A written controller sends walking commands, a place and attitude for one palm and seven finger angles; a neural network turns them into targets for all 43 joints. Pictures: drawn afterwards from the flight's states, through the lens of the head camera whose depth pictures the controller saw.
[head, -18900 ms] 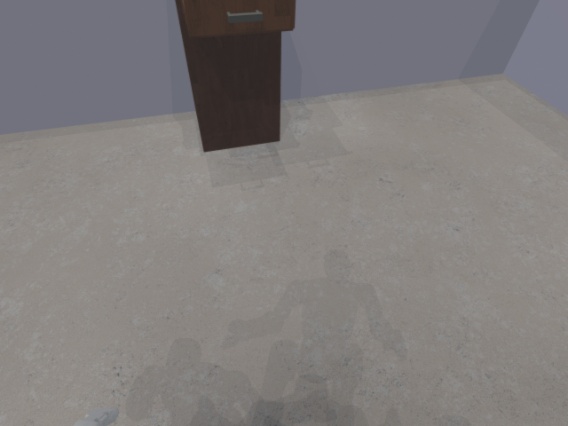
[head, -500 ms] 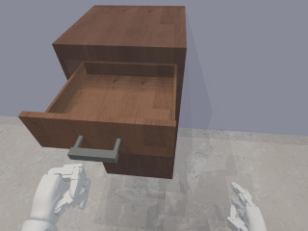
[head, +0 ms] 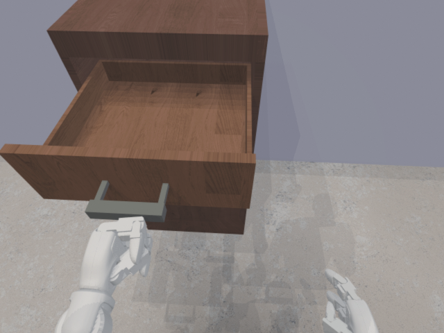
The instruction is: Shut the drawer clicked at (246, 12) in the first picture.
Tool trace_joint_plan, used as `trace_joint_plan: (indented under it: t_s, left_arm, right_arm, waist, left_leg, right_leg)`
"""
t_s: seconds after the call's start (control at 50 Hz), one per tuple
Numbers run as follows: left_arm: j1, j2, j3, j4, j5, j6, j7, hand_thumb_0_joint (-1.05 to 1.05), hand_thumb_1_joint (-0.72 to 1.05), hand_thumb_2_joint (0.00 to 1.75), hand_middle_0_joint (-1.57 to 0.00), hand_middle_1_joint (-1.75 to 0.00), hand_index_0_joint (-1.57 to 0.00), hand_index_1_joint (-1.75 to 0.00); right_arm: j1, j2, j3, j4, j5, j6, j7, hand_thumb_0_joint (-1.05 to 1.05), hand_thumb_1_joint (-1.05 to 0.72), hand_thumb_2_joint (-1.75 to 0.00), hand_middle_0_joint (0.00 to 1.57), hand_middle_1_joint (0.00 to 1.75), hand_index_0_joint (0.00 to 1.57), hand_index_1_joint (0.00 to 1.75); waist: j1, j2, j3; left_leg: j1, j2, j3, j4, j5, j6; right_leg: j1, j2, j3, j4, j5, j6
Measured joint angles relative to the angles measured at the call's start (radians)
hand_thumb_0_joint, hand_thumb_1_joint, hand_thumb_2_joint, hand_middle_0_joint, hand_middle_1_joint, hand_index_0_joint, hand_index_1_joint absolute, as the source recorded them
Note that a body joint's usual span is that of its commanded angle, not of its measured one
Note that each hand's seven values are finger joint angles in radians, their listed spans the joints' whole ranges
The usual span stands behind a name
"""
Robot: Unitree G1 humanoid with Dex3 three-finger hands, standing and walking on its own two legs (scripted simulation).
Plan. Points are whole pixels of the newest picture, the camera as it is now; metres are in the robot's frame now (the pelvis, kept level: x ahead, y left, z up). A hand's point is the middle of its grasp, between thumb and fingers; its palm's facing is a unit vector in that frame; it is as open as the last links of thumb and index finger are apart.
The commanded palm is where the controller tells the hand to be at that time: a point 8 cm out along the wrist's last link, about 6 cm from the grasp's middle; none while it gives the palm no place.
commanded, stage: bring the fist close to the handle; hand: left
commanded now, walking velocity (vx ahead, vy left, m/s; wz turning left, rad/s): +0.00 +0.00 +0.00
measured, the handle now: (130, 199) +0.32 +0.18 +0.08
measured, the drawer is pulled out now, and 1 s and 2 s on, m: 0.29 0.26 0.13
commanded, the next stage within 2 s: push the drawer shut in 0.34 s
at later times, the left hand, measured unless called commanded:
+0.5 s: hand (141, 257) +0.22 +0.13 +0.08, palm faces +0.02 -1.00 -0.06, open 3.3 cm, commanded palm +0.20 +0.20 +0.08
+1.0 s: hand (147, 228) +0.27 +0.14 +0.08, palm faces -0.02 -1.00 -0.06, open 3.0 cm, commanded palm +0.26 +0.19 +0.08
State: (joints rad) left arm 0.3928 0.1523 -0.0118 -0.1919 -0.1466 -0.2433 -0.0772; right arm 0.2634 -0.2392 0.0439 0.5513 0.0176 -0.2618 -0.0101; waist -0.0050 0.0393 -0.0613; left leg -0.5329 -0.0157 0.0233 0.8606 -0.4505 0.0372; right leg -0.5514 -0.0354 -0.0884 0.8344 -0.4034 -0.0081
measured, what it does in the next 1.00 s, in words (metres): stands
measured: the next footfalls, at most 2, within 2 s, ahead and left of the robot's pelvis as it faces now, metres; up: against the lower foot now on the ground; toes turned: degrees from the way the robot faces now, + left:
none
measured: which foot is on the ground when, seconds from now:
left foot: down 0.00-1.00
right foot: down 0.00-1.00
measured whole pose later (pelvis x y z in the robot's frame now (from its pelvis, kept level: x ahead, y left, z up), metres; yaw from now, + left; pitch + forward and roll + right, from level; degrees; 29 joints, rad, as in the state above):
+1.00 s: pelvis -0.01 -0.02 +0.00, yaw +1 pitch +7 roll -1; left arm 0.13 0.21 0.08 0.09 -0.21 -0.28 -0.15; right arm 0.23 -0.26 0.04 0.62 0.04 -0.22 -0.03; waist -0.01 0.05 -0.05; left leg -0.53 0.00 0.00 0.83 -0.42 0.01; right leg -0.54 -0.02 -0.11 0.81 -0.38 -0.03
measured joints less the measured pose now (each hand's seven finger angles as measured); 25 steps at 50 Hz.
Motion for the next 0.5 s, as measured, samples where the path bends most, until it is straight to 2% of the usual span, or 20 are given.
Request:
trace_joint_plan:
  t_s: [0.22,0.5]
  left_arm:
    - [0.052,0.015,0.045,-0.008,-0.029,-0.003,-0.007,0.02,0.9,0.9,-1.39,-1.6,-1.4,-1.6]
    - [0.069,0.033,0.079,0.006,-0.064,-0.051,-0.061,0.02,0.9,0.9,-1.4,-1.6,-1.4,-1.6]
  right_arm:
    - [0.018,-0.007,-0.014,-0.01,0.01,0.039,0.001,0.02,-0.91,-0.89,0.2,0.3,0.21,0.3]
    - [-0.01,-0.013,-0.017,-0.008,0.014,0.03,-0.006,0.02,-0.91,-0.89,0.2,0.3,0.21,0.3]
  waist:
    - [-0.01,0.011,-0.03]
    - [-0.001,0.011,-0.034]
  left_leg:
    - [0.011,0.015,-0.001,-0.01,-0.008,-0.013]
    - [0.003,0.023,-0.026,-0.002,-0.009,-0.031]
  right_leg:
    - [0.007,0.016,0.0,-0.006,-0.009,-0.012]
    - [0.007,0.023,-0.025,0.0,-0.018,-0.03]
